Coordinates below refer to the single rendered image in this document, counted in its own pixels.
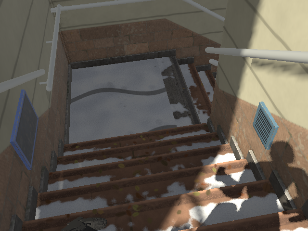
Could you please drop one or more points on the left robot hand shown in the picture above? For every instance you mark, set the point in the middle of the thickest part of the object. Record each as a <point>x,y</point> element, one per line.
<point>86,224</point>

